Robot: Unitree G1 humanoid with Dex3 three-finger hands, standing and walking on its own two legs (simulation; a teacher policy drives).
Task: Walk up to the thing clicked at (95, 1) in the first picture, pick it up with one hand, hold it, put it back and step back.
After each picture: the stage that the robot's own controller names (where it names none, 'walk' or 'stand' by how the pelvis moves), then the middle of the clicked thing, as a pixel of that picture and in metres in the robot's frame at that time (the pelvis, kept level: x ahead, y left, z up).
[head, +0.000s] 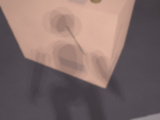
stand; out of the picture +0.94 -0.08 +0.06
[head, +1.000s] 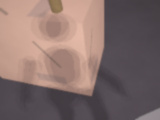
walk; (54, 0) +0.81 +0.19 +0.08
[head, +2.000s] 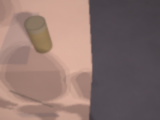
stand; (39, 35) +0.46 +0.17 +0.09
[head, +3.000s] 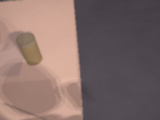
stand; (30, 49) +0.47 +0.23 +0.07
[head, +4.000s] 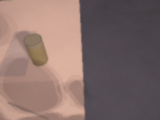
stand; (36, 50) +0.47 +0.21 +0.06
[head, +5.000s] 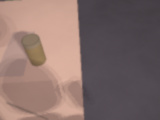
stand; (34, 50) +0.47 +0.21 +0.06
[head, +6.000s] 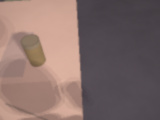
stand; (34, 51) +0.47 +0.21 +0.06
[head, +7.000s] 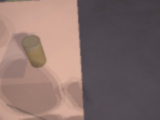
rise first; (35, 52) +0.46 +0.21 +0.06
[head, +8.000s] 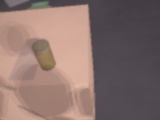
rise first; (44, 55) +0.46 +0.21 +0.06
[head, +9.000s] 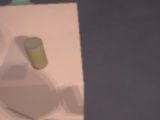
go down; (36, 54) +0.47 +0.19 +0.07
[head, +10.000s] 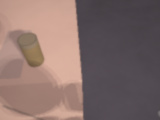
go down; (31, 50) +0.46 +0.19 +0.08
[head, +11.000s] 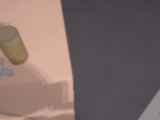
close in; (13, 46) +0.44 +0.22 +0.10
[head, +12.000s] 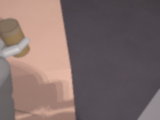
close; (14, 39) +0.47 +0.21 +0.11
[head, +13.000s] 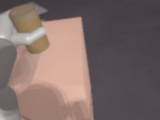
lift; (31, 30) +0.35 +0.15 +0.30
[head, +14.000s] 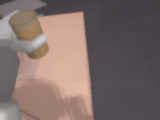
hold; (31, 35) +0.34 +0.16 +0.27
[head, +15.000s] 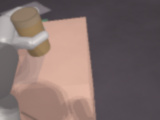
hold; (32, 33) +0.33 +0.15 +0.29
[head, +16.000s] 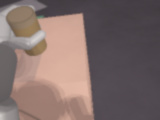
hold; (28, 32) +0.34 +0.16 +0.29
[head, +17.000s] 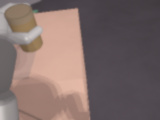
crouch; (25, 29) +0.37 +0.17 +0.27
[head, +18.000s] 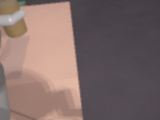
lower; (10, 15) +0.46 +0.21 +0.25
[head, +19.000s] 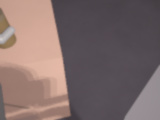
lower; out of the picture +0.50 +0.22 +0.13
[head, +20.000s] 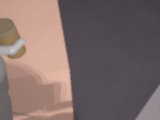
lower; (9, 40) +0.46 +0.22 +0.11
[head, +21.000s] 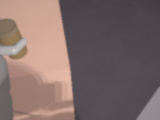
lower; (11, 40) +0.46 +0.21 +0.11
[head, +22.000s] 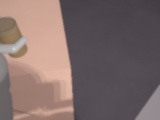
lower; (11, 38) +0.47 +0.21 +0.11
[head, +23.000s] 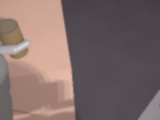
open; (13, 40) +0.46 +0.22 +0.11
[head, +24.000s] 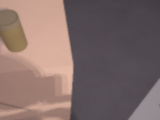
rise; (12, 32) +0.47 +0.21 +0.11
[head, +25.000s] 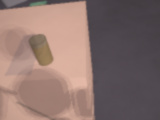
sink last; (41, 50) +0.47 +0.22 +0.09
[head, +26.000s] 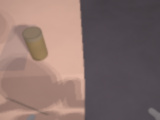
stand; (36, 44) +0.47 +0.20 +0.08
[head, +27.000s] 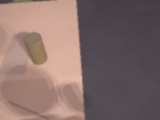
stand; (36, 49) +0.48 +0.21 +0.07
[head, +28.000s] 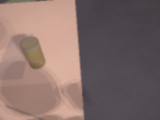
stand; (33, 53) +0.46 +0.22 +0.06
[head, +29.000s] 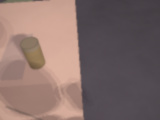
stand; (33, 53) +0.45 +0.21 +0.06
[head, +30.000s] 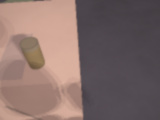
stand; (33, 53) +0.45 +0.22 +0.06
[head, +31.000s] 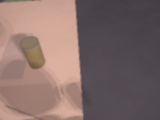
stand; (33, 53) +0.46 +0.21 +0.06
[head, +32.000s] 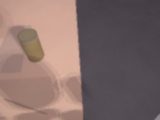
walk; (32, 46) +0.47 +0.21 +0.06
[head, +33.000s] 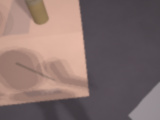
walk; (37, 8) +0.63 +0.22 +0.07
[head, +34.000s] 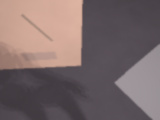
walk; out of the picture +0.92 +0.19 +0.09
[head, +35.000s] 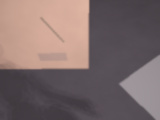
stand; out of the picture +1.10 +0.16 +0.08
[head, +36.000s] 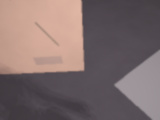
stand; out of the picture +1.10 +0.19 +0.06
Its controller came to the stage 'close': yes
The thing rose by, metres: 0.22
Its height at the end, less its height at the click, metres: +0.00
